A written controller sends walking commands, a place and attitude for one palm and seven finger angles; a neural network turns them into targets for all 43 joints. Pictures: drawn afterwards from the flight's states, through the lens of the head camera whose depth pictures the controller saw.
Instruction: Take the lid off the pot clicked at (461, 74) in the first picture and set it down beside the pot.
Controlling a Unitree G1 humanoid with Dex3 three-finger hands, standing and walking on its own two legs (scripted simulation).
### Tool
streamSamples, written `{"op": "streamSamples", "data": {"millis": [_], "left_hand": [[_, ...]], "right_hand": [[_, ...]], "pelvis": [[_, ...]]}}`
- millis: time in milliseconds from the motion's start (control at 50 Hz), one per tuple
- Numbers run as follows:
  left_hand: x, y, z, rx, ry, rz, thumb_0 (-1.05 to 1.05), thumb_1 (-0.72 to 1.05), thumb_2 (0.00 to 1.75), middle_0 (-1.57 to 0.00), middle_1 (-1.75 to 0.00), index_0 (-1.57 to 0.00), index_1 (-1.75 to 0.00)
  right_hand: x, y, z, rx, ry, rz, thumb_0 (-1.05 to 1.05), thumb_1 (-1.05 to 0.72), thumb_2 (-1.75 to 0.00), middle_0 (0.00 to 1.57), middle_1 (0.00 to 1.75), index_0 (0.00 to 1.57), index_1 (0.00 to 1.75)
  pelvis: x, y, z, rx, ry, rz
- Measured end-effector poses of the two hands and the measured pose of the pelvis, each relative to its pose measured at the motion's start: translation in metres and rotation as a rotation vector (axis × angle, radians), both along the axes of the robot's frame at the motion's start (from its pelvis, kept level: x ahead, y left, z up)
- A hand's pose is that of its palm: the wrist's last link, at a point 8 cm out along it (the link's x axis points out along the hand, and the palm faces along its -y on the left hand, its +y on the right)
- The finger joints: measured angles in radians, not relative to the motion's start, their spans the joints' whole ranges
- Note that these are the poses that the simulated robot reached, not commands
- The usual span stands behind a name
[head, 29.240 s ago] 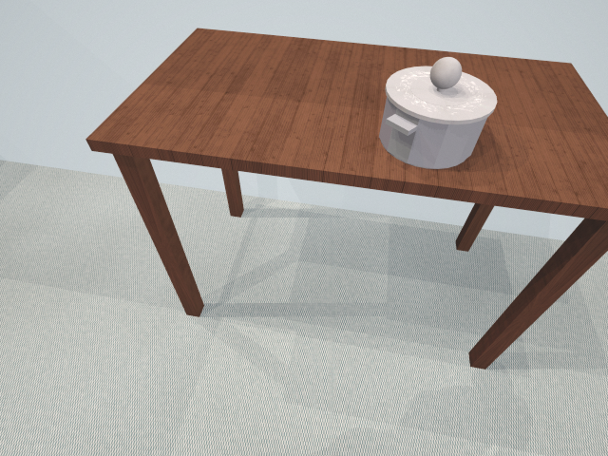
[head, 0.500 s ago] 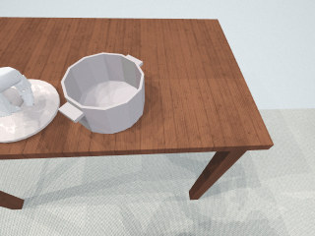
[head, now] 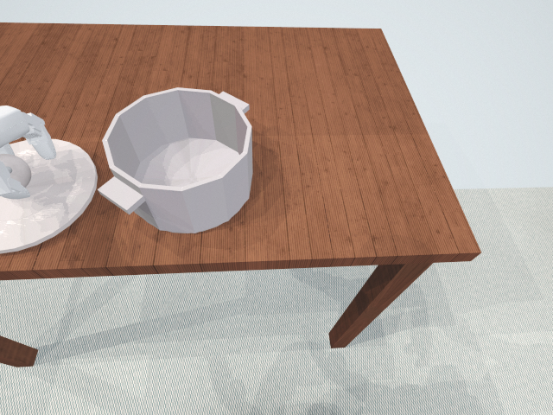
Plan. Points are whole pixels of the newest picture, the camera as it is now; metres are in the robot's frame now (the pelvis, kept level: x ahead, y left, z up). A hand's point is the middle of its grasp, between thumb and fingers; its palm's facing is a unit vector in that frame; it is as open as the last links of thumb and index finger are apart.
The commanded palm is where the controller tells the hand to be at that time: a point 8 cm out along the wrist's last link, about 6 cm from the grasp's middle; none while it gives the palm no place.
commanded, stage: open the fingers wide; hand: left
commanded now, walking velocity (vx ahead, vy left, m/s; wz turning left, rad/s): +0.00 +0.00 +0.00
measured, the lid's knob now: (7, 173) +0.44 +0.37 +0.08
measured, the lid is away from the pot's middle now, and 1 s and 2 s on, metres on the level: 0.25 0.25 0.25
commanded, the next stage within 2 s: raise the empty hand in 0.32 s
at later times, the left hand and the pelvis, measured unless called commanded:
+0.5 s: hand (5, 168) +0.43 +0.35 +0.11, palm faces -0.43 -0.11 -0.90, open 11.0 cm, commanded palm +0.45 +0.35 +0.18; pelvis +0.00 +0.01 +0.00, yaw +0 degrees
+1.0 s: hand out of the picture +0.43 +0.36 +0.16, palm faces -0.36 -0.11 -0.92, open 11.0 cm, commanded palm +0.44 +0.35 +0.24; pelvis +0.00 +0.01 +0.01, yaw +1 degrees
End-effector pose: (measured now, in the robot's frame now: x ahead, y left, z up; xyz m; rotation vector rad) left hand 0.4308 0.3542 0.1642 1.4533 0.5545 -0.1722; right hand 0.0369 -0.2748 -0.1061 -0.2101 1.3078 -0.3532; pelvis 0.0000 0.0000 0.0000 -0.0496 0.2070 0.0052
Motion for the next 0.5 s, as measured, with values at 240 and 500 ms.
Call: {"op": "streamSamples", "data": {"millis": [240,500], "left_hand": [[0.003,0.003,0.002,0.0,-0.011,-0.011,0.0,0.01,0.67,-0.38,-0.86,-0.38,-0.86],[0.002,0.002,0.001,0.013,-0.009,-0.018,0.0,-0.02,0.68,-0.37,-0.84,-0.37,-0.84]], "right_hand": [[-0.004,0.007,-0.002,0.02,0.032,-0.009,0.01,-0.91,-0.9,0.2,0.3,0.21,0.3],[0.015,0.011,0.0,0.021,-0.021,0.015,0.01,-0.91,-0.9,0.2,0.3,0.21,0.3]], "pelvis": [[0.004,0.004,0.0,-0.002,0.009,0.002],[0.003,0.006,0.001,-0.002,0.004,0.004]]}}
